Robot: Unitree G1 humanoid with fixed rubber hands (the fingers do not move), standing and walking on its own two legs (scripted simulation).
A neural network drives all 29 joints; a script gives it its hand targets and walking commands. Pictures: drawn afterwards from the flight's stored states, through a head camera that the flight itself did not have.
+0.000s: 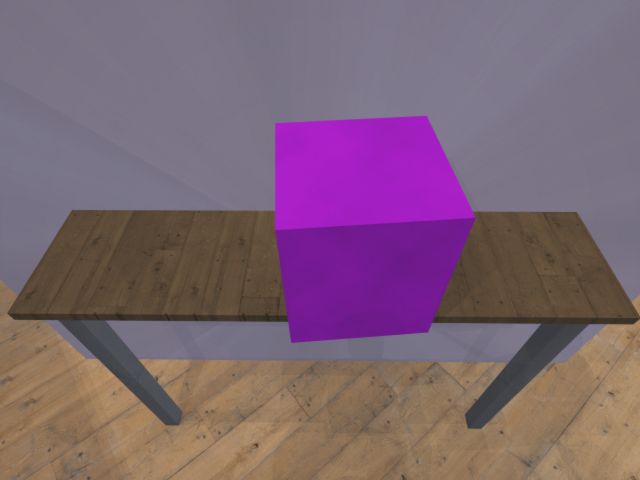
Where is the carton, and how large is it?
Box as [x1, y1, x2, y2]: [275, 116, 475, 342]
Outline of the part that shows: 426,116 275,123 275,231 291,342 427,332 475,217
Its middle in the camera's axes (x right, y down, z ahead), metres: +0.05 -0.01 +0.56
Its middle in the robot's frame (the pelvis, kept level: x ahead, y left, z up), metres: +0.44 -0.04 +0.06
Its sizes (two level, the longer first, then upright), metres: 0.210 0.200 0.250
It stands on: a table, 0.70 m high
